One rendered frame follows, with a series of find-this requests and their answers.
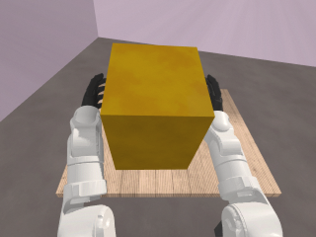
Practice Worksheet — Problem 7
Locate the carton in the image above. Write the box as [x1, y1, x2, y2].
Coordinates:
[100, 42, 215, 170]

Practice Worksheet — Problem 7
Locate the left robot forearm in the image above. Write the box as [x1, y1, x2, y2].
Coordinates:
[57, 106, 108, 237]

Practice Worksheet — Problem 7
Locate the robot left hand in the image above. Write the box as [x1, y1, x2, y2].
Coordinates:
[81, 73, 107, 109]

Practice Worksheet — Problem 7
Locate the robot right upper arm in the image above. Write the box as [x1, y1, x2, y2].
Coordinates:
[221, 201, 282, 237]

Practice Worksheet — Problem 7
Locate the robot left upper arm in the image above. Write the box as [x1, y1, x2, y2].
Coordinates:
[58, 204, 117, 237]

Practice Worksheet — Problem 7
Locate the right robot forearm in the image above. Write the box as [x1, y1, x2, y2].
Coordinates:
[203, 111, 283, 236]

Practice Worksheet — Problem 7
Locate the table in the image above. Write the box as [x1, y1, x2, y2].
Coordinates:
[56, 84, 281, 237]

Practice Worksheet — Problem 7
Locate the robot right hand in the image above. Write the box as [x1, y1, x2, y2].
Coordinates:
[204, 74, 223, 112]

